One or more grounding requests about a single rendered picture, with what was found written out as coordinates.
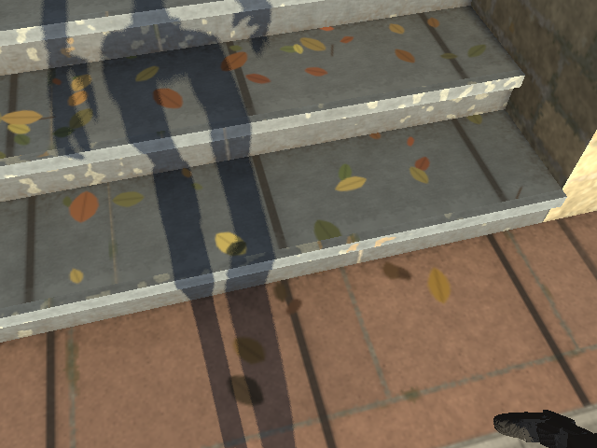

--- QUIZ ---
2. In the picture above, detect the robot right hand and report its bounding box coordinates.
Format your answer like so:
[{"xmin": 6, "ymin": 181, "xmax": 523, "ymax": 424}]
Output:
[{"xmin": 493, "ymin": 410, "xmax": 597, "ymax": 448}]

